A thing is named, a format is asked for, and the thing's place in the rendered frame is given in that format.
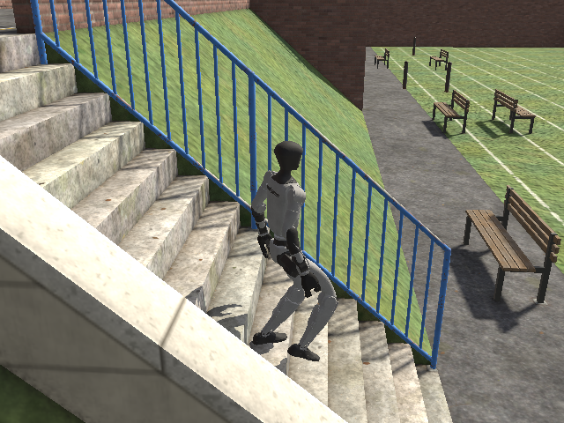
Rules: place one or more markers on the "robot left upper arm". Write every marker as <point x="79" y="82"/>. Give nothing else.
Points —
<point x="257" y="204"/>

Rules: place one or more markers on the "left robot hand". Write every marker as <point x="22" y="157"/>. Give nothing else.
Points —
<point x="264" y="240"/>

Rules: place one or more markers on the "robot right forearm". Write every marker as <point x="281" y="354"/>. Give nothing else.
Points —
<point x="297" y="256"/>

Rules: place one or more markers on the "robot right upper arm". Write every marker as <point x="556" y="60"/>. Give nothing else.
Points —
<point x="296" y="197"/>

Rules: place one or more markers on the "right robot hand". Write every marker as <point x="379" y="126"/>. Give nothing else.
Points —
<point x="309" y="282"/>

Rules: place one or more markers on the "humanoid robot torso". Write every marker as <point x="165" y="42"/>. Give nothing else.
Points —
<point x="276" y="210"/>

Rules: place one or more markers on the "humanoid robot head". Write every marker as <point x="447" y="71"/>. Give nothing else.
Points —
<point x="288" y="154"/>

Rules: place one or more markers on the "robot left forearm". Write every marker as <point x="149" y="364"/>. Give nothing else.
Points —
<point x="262" y="229"/>

